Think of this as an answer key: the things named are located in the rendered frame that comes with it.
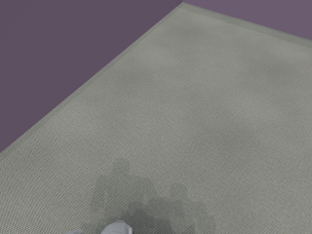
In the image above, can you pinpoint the left robot thigh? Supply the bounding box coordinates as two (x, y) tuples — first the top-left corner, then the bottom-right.
(100, 221), (133, 234)

